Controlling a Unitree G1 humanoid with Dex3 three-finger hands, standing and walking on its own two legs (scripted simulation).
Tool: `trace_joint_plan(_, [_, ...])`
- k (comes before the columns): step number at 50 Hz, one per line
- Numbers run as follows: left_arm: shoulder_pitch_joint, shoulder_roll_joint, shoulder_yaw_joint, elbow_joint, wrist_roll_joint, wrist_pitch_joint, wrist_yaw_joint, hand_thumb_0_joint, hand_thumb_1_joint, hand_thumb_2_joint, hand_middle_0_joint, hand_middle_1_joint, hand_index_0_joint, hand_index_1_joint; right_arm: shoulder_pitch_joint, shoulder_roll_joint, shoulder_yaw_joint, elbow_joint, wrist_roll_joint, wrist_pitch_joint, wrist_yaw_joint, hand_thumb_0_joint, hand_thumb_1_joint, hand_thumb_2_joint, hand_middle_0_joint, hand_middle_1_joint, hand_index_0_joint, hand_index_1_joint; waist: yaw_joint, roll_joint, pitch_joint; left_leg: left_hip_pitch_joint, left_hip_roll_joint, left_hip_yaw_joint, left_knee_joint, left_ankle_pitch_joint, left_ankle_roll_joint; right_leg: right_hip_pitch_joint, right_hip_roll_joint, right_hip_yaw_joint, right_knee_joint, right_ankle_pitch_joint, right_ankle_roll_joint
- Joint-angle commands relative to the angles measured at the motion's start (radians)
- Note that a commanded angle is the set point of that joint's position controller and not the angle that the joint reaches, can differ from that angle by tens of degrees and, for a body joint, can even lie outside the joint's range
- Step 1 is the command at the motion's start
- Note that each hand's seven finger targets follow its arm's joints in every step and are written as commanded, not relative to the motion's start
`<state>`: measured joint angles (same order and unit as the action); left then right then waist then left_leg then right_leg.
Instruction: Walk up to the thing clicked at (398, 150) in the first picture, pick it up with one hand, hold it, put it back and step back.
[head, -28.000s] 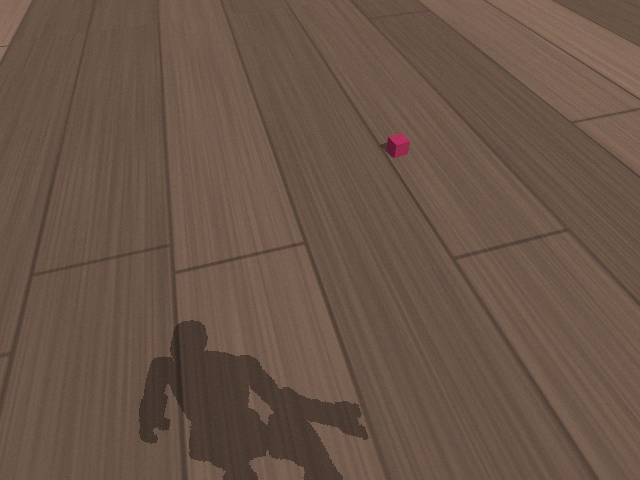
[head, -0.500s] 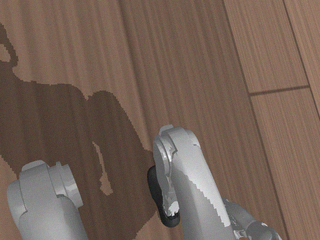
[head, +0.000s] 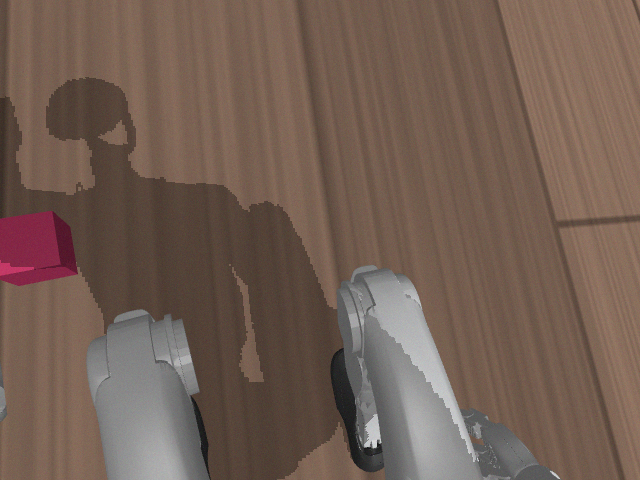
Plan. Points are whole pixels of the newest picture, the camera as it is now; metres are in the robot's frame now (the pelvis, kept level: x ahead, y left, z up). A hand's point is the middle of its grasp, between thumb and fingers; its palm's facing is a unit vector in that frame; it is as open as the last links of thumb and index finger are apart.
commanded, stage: withdraw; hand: left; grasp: from above
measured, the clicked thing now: (35, 249) +0.43 +0.34 -0.28
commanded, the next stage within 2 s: home in 0.48 s
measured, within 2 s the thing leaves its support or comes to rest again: neither
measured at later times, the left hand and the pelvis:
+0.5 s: hand out of the picture +0.41 +0.34 -0.12, palm faces -0.48 -0.08 -0.88, open 13.9 cm; pelvis -0.02 -0.01 +0.02, yaw +3 degrees
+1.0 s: hand out of the picture +0.36 +0.32 +0.00, palm faces -0.35 -0.44 -0.83, open 9.8 cm; pelvis -0.01 +0.00 +0.11, yaw +5 degrees
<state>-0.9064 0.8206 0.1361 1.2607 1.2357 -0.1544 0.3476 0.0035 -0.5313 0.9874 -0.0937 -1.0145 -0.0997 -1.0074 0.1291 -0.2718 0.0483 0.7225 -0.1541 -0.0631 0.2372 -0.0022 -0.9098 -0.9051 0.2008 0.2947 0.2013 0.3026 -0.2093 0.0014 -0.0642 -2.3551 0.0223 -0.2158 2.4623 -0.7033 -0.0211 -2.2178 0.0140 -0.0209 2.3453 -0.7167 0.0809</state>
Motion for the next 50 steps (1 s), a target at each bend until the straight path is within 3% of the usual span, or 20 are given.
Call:
trace_joint_plan(1, [-0.315, 0.213, -0.033, -0.165, -0.056, 0.043, -0.124, 0.0, -0.546, 1.026, -0.085, -1.021, -0.072, -1.034, 0.217, -0.275, -0.119, -0.037, 0.048, 0.051, -0.038, 0.0, -0.906, -0.905, 0.2, 0.3, 0.2, 0.3, -0.014, 0.31, -0.656, 0.595, -0.007, 0.129, -0.373, 0.181, 0.039, 0.305, 0.032, -0.129, -0.3, 0.247, -0.109])
trace_joint_plan(5, [-0.264, 0.145, -0.086, -0.148, -0.101, 0.028, -0.244, 0.0, -0.529, 1.013, -0.095, -1.012, -0.085, -1.022, 0.203, -0.252, -0.101, -0.068, 0.07, 0.085, -0.072, 0.0, -0.906, -0.904, 0.2, 0.3, 0.2, 0.3, -0.011, 0.2, -0.562, 0.541, -0.016, 0.137, -0.419, 0.146, 0.054, 0.356, 0.02, -0.11, -0.356, 0.209, -0.108])
trace_joint_plan(6, [-0.256, 0.158, -0.084, -0.133, -0.102, 0.019, -0.262, 0.0, -0.527, 1.011, -0.093, -1.003, -0.083, -1.014, 0.202, -0.253, -0.095, -0.071, 0.072, 0.089, -0.083, 0.0, -0.904, -0.904, 0.2, 0.3, 0.2, 0.3, -0.012, 0.152, -0.546, 0.53, -0.016, 0.135, -0.422, 0.138, 0.061, 0.361, 0.019, -0.108, -0.37, 0.202, -0.107])
trace_joint_plan(11, [-0.255, 0.198, -0.071, -0.096, -0.111, -0.077, -0.293, 0.0, -0.505, 0.996, -0.125, -0.984, -0.11, -1.0, 0.178, -0.24, -0.061, -0.09, 0.068, 0.1, -0.124, 0.0, -0.907, -0.904, 0.2, 0.3, 0.2, 0.3, -0.016, 0.075, -0.462, 0.477, -0.021, 0.152, -0.417, 0.09, 0.069, 0.364, 0.007, -0.088, -0.409, 0.143, -0.108])
trace_joint_plan(13, [-0.311, 0.241, -0.048, -0.116, -0.094, -0.135, -0.272, 0.0, -0.499, 0.987, -0.135, -0.97, -0.12, -0.986, 0.16, -0.238, -0.051, -0.092, 0.06, 0.095, -0.136, 0.0, -0.907, -0.904, 0.2, 0.3, 0.2, 0.3, -0.003, 0.145, -0.499, 0.508, -0.019, 0.15, -0.418, 0.068, 0.059, 0.331, 0.007, -0.088, -0.388, 0.12, -0.114])
trace_joint_plan(17, [-0.373, 0.241, -0.044, -0.078, -0.033, -0.211, -0.16, 0.0, -0.494, 0.978, -0.13, -0.966, -0.12, -0.976, 0.155, -0.246, -0.031, -0.079, 0.034, 0.096, -0.138, 0.0, -0.904, -0.903, 0.2, 0.3, 0.2, 0.3, -0.025, 0.222, -0.534, 0.557, -0.014, 0.144, -0.409, 0.085, 0.044, 0.286, 0.013, -0.107, -0.345, 0.139, -0.115])
trace_joint_plan(21, [-0.457, 0.258, -0.029, -0.017, 0.039, -0.222, -0.036, 0.0, -0.529, 0.997, -0.106, -0.997, -0.1, -1.002, 0.186, -0.265, -0.025, -0.054, 0.004, 0.09, -0.131, 0.0, -0.907, -0.902, 0.2, 0.3, 0.2, 0.3, -0.051, 0.317, -0.592, 0.636, -0.014, 0.143, -0.378, 0.156, 0.027, 0.247, 0.008, -0.13, -0.295, 0.199, -0.113])
trace_joint_plan(24, [-0.536, 0.335, 0.014, -0.026, 0.085, -0.206, 0.041, 0.0, -0.526, 0.988, -0.109, -0.996, -0.108, -0.997, 0.199, -0.277, -0.031, -0.049, -0.009, 0.08, -0.128, 0.0, -0.908, -0.901, 0.2, 0.3, 0.2, 0.3, -0.04, 0.414, -0.66, 0.678, -0.018, 0.149, -0.372, 0.157, 0.018, 0.225, 0.006, -0.138, -0.273, 0.199, -0.117])
trace_joint_plan(25, [-0.509, 0.346, 0.03, 0.003, 0.103, -0.188, 0.061, 0.0, -0.521, 0.983, -0.112, -0.99, -0.112, -0.991, 0.204, -0.281, -0.036, -0.047, -0.012, 0.075, -0.128, 0.0, -0.908, -0.901, 0.2, 0.3, 0.2, 0.3, -0.033, 0.42, -0.664, 0.691, -0.02, 0.147, -0.378, 0.149, 0.016, 0.215, 0.002, -0.142, -0.261, 0.193, -0.117])
trace_joint_plan(29, [-0.453, 0.351, 0.065, -0.038, 0.088, -0.11, 0.097, 0.0, -0.515, 0.973, -0.114, -0.971, -0.114, -0.972, 0.205, -0.279, -0.065, -0.053, -0.004, 0.056, -0.126, 0.0, -0.908, -0.901, 0.2, 0.3, 0.2, 0.3, -0.003, 0.465, -0.759, 0.734, -0.021, 0.164, -0.387, 0.16, 0.019, 0.232, 0.001, -0.129, -0.268, 0.203, -0.119])
trace_joint_plan(30, [-0.475, 0.377, 0.082, -0.097, 0.079, -0.093, 0.096, 0.0, -0.435, 0.933, -0.194, -0.891, -0.194, -0.892, 0.209, -0.28, -0.076, -0.055, 0.002, 0.055, -0.127, 0.0, -0.887, -0.894, 0.2, 0.3, 0.2, 0.3, 0.009, 0.481, -0.809, 0.74, -0.022, 0.166, -0.397, 0.159, 0.02, 0.244, 0.001, -0.124, -0.273, 0.205, -0.121])
trace_joint_plan(31, [-0.433, 0.353, 0.078, -0.073, 0.067, -0.067, 0.086, 0.0, -0.359, 0.987, -0.238, -0.811, -0.211, -0.824, 0.212, -0.28, -0.084, -0.057, 0.008, 0.051, -0.125, 0.0, -0.887, -0.894, 0.2, 0.3, 0.2, 0.3, 0.01, 0.469, -0.797, 0.742, -0.023, 0.164, -0.404, 0.16, 0.021, 0.248, -0.002, -0.122, -0.275, 0.208, -0.121])
trace_joint_plan(34, [-0.389, 0.305, 0.057, -0.117, -0.002, -0.015, 0.025, 0.0, -0.16, 0.948, -0.227, -0.696, -0.205, -0.717, 0.238, -0.264, -0.101, -0.055, 0.029, 0.049, -0.123, 0.0, -0.89, -0.895, 0.2, 0.3, 0.2, 0.3, 0.02, 0.421, -0.811, 0.732, -0.023, 0.158, -0.429, 0.149, 0.028, 0.286, 0.002, -0.115, -0.311, 0.204, -0.118])
trace_joint_plan(36, [-0.317, 0.289, 0.061, -0.201, -0.055, 0.013, -0.036, 0.0, -0.021, 0.916, -0.218, -0.62, -0.2, -0.638, 0.252, -0.262, -0.12, -0.066, 0.049, 0.057, -0.121, 0.0, -0.891, -0.896, 0.2, 0.3, 0.2, 0.3, 0.047, 0.399, -0.859, 0.771, -0.025, 0.15, -0.47, 0.159, 0.031, 0.338, 0.002, -0.114, -0.341, 0.208, -0.116])
trace_joint_plan(40, [-0.087, 0.147, 0.022, -0.355, -0.227, 0.065, -0.174, 0.0, 0.273, 0.875, -0.203, -0.467, -0.193, -0.477, 0.249, -0.241, -0.142, -0.093, 0.097, 0.079, -0.125, 0.0, -0.895, -0.898, 0.2, 0.3, 0.2, 0.3, 0.067, 0.284, -0.808, 0.776, -0.024, 0.137, -0.549, 0.17, 0.04, 0.431, 0.003, -0.108, -0.418, 0.225, -0.105])
trace_joint_plan(42, [-0.019, 0.121, 0.022, -0.517, -0.326, 0.092, -0.236, 0.0, 0.433, 0.873, -0.201, -0.418, -0.194, -0.425, 0.219, -0.238, -0.152, -0.12, 0.117, 0.087, -0.136, 0.0, -0.896, -0.898, 0.2, 0.3, 0.2, 0.3, 0.08, 0.263, -0.828, 0.809, -0.019, 0.121, -0.591, 0.163, 0.041, 0.465, 0.005, -0.098, -0.452, 0.225, -0.105])
trace_joint_plan(44, [0.096, 0.049, 0.002, -0.599, -0.427, 0.121, -0.288, 0.0, 0.593, 0.864, -0.197, -0.368, -0.192, -0.373, 0.184, -0.221, -0.149, -0.132, 0.129, 0.09, -0.146, 0.0, -0.898, -0.899, 0.2, 0.3, 0.2, 0.3, 0.079, 0.193, -0.738, 0.79, -0.014, 0.118, -0.627, 0.152, 0.046, 0.506, 0.006, -0.09, -0.504, 0.227, -0.101])
trace_joint_plan(45, [0.136, 0.047, 0.008, -0.645, -0.467, 0.133, -0.308, 0.0, 0.668, 0.859, -0.195, -0.341, -0.192, -0.344, 0.172, -0.212, -0.144, -0.141, 0.133, 0.09, -0.151, 0.0, -0.898, -0.899, 0.2, 0.3, 0.2, 0.3, 0.089, 0.167, -0.718, 0.785, -0.012, 0.119, -0.643, 0.149, 0.049, 0.535, 0.006, -0.086, -0.524, 0.226, -0.1])
trace_joint_plan(47, [0.173, 0.037, 0.017, -0.777, -0.542, 0.143, -0.335, 0.0, 0.758, 0.834, -0.188, -0.289, -0.188, -0.289, 0.147, -0.2, -0.143, -0.149, 0.141, 0.088, -0.165, 0.0, -0.899, -0.9, 0.2, 0.3, 0.2, 0.3, 0.109, 0.18, -0.709, 0.835, -0.005, 0.118, -0.681, 0.168, 0.047, 0.565, 0.0, -0.075, -0.558, 0.239, -0.102])
trace_joint_plan(50, [0.284, -0.025, 0.007, -0.88, -0.617, 0.158, -0.349, 0.0, 0.898, 0.898, -0.198, -0.297, -0.199, -0.297, 0.118, -0.186, -0.146, -0.179, 0.151, 0.082, -0.179, 0.0, -0.899, -0.9, 0.2, 0.3, 0.2, 0.3, 0.121, 0.186, -0.701, 0.918, 0.003, 0.117, -0.744, 0.205, 0.04, 0.623, -0.007, -0.067, -0.615, 0.256, -0.105])
